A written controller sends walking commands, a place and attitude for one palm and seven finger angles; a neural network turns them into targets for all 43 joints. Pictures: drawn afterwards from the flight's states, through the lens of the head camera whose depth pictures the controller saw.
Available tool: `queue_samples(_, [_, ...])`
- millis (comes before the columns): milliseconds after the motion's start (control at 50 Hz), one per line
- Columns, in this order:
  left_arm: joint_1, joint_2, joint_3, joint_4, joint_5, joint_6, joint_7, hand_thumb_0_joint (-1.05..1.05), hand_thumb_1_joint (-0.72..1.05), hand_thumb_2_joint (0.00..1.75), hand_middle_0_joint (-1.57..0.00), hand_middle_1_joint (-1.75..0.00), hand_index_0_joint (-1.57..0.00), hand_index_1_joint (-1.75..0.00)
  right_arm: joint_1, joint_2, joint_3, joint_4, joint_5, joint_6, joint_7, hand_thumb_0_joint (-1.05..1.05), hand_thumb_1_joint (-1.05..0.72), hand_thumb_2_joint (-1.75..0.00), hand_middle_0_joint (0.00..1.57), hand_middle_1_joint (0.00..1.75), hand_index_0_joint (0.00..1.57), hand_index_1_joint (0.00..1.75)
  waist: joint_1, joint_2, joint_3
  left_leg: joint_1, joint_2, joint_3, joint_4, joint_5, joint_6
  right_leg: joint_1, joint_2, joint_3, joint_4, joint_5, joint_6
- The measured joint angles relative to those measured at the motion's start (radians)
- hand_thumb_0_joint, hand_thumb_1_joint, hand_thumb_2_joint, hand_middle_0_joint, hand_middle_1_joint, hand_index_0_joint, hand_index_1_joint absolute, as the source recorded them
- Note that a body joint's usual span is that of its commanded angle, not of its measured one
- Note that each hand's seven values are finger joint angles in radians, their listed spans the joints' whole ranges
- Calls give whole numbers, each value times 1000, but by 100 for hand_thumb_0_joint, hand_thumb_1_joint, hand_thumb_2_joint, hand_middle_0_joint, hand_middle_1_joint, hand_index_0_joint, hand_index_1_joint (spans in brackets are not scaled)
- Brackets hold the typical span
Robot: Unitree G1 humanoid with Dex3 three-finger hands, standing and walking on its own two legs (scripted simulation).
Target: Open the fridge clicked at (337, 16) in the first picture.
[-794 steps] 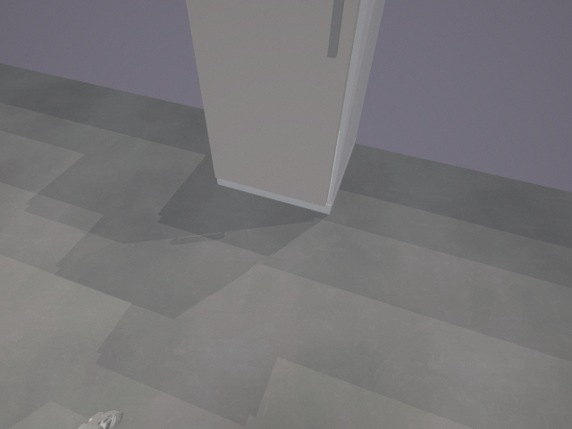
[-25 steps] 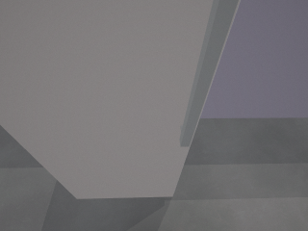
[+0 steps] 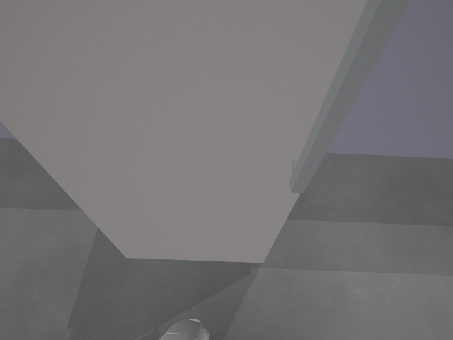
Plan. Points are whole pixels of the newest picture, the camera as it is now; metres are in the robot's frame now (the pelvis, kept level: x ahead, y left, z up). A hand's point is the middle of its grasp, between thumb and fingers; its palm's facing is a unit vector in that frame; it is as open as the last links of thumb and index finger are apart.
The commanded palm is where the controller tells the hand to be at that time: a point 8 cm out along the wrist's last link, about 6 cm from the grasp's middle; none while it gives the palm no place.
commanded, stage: shuffle to correct the standing spot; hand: right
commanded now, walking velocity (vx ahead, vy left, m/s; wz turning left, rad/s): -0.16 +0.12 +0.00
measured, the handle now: (334, 90) +0.40 -0.10 +0.24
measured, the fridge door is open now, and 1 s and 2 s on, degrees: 0 0 0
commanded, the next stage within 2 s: come to a stop and stand still in 0.12 s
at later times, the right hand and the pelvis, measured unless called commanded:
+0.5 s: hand out of the picture -0.01 -0.13 -0.17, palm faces +0.03 +0.98 -0.17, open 7.3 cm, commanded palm none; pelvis -0.06 +0.05 +0.00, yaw +1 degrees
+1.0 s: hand out of the picture -0.05 -0.14 -0.17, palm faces +0.02 +0.98 -0.19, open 7.4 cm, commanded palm none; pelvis -0.04 +0.02 +0.00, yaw +0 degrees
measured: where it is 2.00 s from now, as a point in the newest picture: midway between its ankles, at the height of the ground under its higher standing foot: outside the picture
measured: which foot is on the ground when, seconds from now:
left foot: up 0.00-0.08, down 0.10-1.00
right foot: down 0.00-0.10, up 0.12-0.40, down 0.42-1.00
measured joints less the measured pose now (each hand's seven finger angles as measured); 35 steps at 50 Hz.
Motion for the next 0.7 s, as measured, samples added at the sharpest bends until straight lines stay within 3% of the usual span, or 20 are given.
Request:
queue_samples(60, [-18, 19, 11, -11, 6, 13, -9, 1, 91, 90, -20, -30, -21, -30, -9, -2, -6, -35, -3, -4, 6, 1, -91, -89, 20, 30, 20, 30, -5, -30, 1, 33, 30, 17, -80, 49, -7, -31, -39, 7, 41, -10, 25])
queue_samples(100, [-25, 26, 17, -21, 1, 20, -17, 1, 91, 90, -20, -30, -21, -30, 2, -15, -5, -59, -9, -17, 10, 1, -91, -89, 20, 30, 20, 30, -11, -26, -13, 86, 54, 21, -228, 199, -15, -68, -57, 5, 100, -34, 47])
queue_samples(120, [-36, 28, 21, -27, -3, 24, -21, 1, 91, 90, -20, -30, -21, -30, 4, -21, -5, -62, -13, -24, 8, 1, -91, -89, 20, 30, 20, 30, -11, -20, -17, 85, 49, 20, -239, 171, -17, -98, -60, 13, 155, -68, 49])
queue_samples(180, [-68, 41, 38, -51, -15, 39, -22, 1, 91, 90, -20, -30, -21, -30, -10, -19, 6, -62, -17, -26, 3, 0, -91, -89, 20, 30, 20, 30, 3, -14, -5, 67, 31, 39, -224, 134, 3, -198, -27, 90, 415, -237, 45])
queue_samples(220, [-85, 44, 42, -59, -19, 40, -23, 1, 91, 90, -20, -30, -20, -30, -12, -15, 11, -69, -17, -27, -1, 0, -91, -89, 20, 30, 20, 30, 1, 4, -5, 66, 27, 42, -252, 161, 13, -243, -3, 106, 554, -255, 49])
queue_samples(260, [-97, 45, 43, -68, -21, 39, -27, 1, 91, 90, -20, -30, -20, -30, -12, -11, 17, -74, -16, -30, -4, 0, -91, -89, 20, 30, 20, 30, -1, 22, -7, 67, 22, 44, -285, 193, 22, -256, 12, 108, 598, -247, 56])
queue_samples(320, [-101, 41, 37, -78, -23, 32, -33, 1, 91, 90, -20, -30, -20, -30, -2, -7, 25, -76, -15, -40, -9, 0, -91, -89, 20, 30, 20, 30, -8, 42, -25, 66, 12, 44, -327, 230, 27, -214, 18, 102, 492, -212, 62])
queue_samples(420, [-64, 27, 13, -73, -25, -4, -44, 1, 91, 90, -19, -30, -20, -30, 24, -17, 34, -51, -5, -52, 0, 1, -92, -89, 20, 30, 20, 30, -14, 39, -70, 70, -13, 60, -346, 254, 21, -15, 6, 112, 26, -41, 36])
queue_samples(500, [-13, -4, -15, -38, -8, -9, -52, 0, 91, 90, -19, -30, -20, -30, 32, -30, 32, -11, -1, -42, 9, 1, -91, -89, 20, 30, 20, 30, -33, 63, -89, 122, -3, 50, -403, 272, 5, 30, 17, 102, -25, 8, 5])
queue_samples(600, [60, -1, -24, -6, -3, -3, -50, 0, 94, 90, -20, -30, -20, -30, 69, -22, 40, 19, -10, -46, 21, 1, -91, -89, 20, 30, 20, 30, -32, 39, -112, 142, 7, 55, -411, 234, 0, 56, 26, 106, -55, 18, -5])
queue_samples(700, [115, 2, -34, 28, -6, -6, -47, 1, 93, 90, -20, -30, -20, -30, 115, -12, 41, 53, -6, -57, 20, 1, -91, -89, 20, 30, 20, 30, -27, 24, -105, 150, 15, 51, -403, 277, 4, 67, 35, 105, -45, 1, -5])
